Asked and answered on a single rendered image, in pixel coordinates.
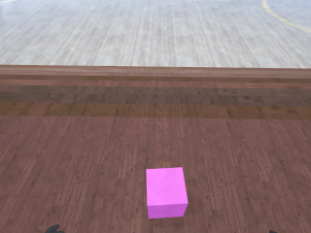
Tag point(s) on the carton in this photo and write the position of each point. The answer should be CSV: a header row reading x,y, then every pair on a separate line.
x,y
166,192

